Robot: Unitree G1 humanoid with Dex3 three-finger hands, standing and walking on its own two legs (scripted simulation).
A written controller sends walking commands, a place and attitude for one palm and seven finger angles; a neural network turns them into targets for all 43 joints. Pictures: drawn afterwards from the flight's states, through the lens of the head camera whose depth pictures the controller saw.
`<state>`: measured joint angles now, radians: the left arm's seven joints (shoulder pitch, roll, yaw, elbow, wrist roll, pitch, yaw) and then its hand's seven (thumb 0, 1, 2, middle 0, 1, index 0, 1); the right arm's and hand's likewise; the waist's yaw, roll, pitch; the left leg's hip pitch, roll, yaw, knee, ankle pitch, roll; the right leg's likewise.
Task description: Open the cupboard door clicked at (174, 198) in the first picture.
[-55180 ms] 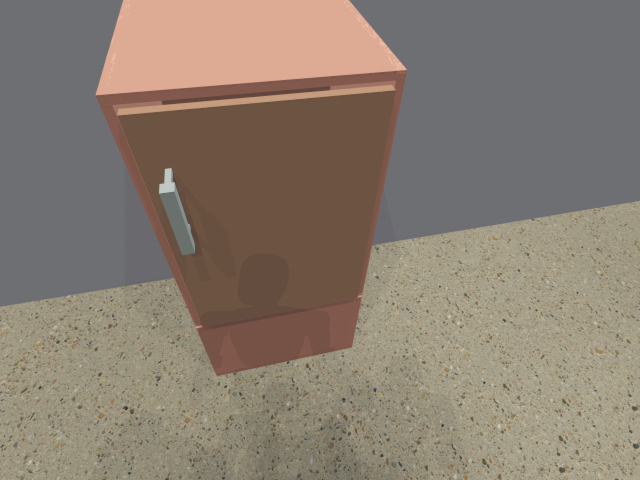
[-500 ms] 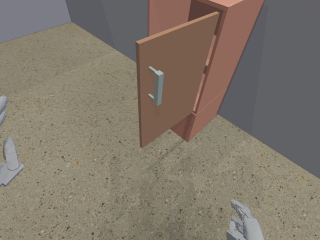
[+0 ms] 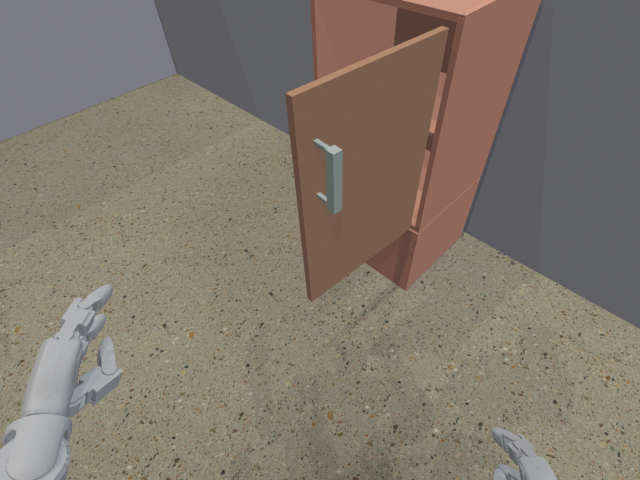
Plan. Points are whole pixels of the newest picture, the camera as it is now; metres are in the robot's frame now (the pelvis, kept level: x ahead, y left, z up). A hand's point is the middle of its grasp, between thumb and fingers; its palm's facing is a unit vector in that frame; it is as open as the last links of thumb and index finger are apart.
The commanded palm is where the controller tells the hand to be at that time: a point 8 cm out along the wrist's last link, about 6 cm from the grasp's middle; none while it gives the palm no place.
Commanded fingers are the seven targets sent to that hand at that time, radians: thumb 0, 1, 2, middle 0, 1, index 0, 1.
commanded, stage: let the arm hang, fingers relaxed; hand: left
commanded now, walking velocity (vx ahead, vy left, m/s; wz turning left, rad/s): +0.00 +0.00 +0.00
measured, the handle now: (326, 176) +0.64 +0.04 +0.01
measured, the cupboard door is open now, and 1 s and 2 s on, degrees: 86 86 86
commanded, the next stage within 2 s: look to check the result in 1.00 s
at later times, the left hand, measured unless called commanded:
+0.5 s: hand out of the picture -0.03 +0.20 -0.16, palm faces +0.02 -0.96 -0.27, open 7.3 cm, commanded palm none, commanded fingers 0.00 0.90 0.90 -0.20 -0.30 -0.20 -0.30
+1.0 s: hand out of the picture +0.08 +0.19 -0.16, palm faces +0.00 -0.97 -0.25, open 7.4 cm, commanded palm none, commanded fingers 0.00 0.90 0.90 -0.20 -0.30 -0.20 -0.30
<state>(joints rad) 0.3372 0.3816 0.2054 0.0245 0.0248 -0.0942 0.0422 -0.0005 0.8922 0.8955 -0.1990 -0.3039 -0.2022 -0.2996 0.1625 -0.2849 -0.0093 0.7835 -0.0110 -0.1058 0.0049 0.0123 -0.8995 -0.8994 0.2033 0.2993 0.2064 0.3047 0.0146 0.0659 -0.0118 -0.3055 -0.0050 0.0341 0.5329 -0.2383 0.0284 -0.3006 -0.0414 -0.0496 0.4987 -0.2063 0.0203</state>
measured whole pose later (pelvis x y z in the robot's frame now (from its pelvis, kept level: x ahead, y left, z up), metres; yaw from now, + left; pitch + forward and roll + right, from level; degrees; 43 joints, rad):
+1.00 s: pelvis +0.01 -0.01 +0.01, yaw +0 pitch -2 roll +0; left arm 0.15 0.24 0.02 1.11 0.02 -0.01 0.01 0.00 0.90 0.89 -0.20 -0.30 -0.20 -0.30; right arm 0.17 -0.25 -0.01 1.12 -0.03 -0.01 -0.01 0.01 -0.90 -0.90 0.20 0.30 0.20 0.30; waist 0.00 0.00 0.05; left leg -0.16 0.00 0.03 0.37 -0.18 0.01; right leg -0.18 -0.03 -0.05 0.39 -0.18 0.00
